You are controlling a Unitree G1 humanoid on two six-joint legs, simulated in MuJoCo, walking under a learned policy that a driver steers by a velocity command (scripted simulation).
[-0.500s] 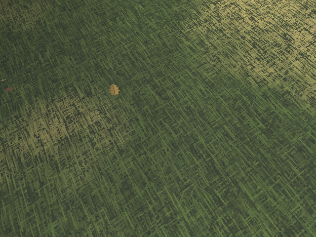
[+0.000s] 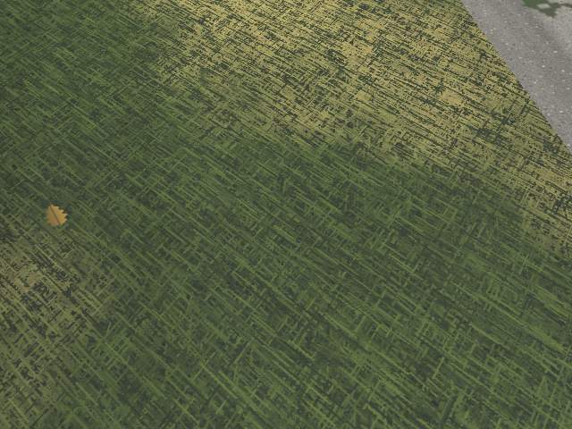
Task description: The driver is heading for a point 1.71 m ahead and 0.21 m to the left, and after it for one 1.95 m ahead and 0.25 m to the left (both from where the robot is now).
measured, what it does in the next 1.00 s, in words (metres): walks ahead: right foot, then left foot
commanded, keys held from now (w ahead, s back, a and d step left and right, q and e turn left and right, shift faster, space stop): e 0.04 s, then no key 0.56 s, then w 0.40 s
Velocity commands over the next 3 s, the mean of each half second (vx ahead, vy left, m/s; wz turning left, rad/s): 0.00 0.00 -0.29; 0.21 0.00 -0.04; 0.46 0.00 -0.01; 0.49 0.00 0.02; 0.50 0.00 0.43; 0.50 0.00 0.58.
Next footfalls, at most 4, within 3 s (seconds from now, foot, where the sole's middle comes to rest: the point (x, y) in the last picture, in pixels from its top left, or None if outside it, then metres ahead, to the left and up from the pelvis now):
0.04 right None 0.04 -0.13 -0.78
0.44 left None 0.06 0.11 -0.78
1.26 left None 0.44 0.06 -0.78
1.82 right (377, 318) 0.71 -0.21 -0.78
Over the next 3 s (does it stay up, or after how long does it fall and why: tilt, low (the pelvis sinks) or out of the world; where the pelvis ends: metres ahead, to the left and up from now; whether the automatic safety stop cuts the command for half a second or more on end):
stays up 1.21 -0.05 0.00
